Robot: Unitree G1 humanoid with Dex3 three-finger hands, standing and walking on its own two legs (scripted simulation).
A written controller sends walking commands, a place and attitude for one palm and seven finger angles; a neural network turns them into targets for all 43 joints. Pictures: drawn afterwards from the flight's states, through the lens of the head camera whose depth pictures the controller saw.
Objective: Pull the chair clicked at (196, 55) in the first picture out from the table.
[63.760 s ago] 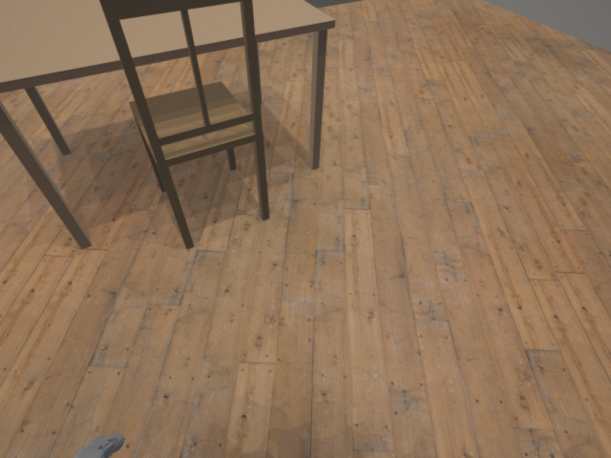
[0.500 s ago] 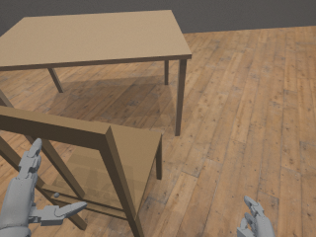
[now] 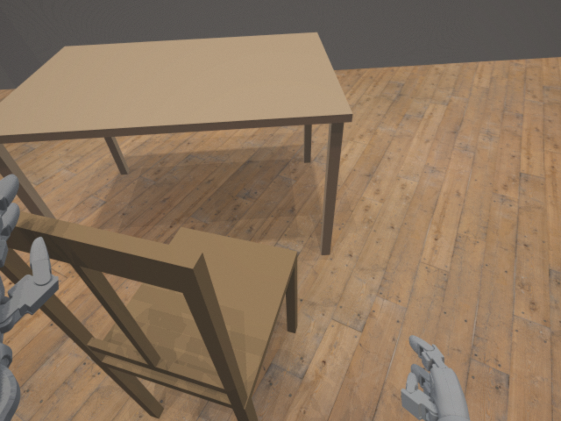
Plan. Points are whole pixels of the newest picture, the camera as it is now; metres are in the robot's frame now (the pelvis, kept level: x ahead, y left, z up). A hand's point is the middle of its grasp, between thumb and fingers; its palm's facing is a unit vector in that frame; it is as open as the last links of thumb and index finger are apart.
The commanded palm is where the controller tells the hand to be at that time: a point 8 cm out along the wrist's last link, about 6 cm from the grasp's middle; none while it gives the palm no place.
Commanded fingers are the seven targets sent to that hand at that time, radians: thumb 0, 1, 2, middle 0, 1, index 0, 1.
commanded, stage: draw the hand back to the body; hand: left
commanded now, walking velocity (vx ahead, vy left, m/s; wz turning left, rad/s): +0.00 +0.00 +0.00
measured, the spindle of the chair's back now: (124, 320) +0.27 +0.31 -0.05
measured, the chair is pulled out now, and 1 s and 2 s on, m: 0.48 0.48 0.48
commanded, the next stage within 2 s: step back with the hand held close in 0.24 s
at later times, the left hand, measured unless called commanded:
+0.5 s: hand (64, 288) +0.19 +0.26 +0.17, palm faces +0.45 -0.78 -0.43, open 7.4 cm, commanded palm +0.13 +0.30 +0.18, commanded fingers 0.00 0.90 0.90 -0.20 -0.30 -0.20 -0.30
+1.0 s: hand (18, 373) +0.11 +0.27 +0.15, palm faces +0.39 -0.79 -0.47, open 7.4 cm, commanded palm +0.06 +0.31 +0.18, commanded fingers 0.00 0.90 0.90 -0.20 -0.30 -0.20 -0.30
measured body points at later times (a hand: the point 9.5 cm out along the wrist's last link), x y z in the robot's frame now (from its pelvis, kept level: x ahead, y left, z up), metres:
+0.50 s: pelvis -0.01 +0.00 +0.00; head -0.03 -0.02 +0.45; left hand +0.16 +0.30 +0.20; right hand +0.16 -0.24 -0.09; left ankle +0.00 +0.14 -0.74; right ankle -0.04 -0.14 -0.74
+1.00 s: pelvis -0.09 +0.02 +0.00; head -0.09 +0.00 +0.45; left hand +0.09 +0.31 +0.17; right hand +0.09 -0.23 -0.08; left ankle +0.00 +0.14 -0.74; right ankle -0.04 -0.14 -0.74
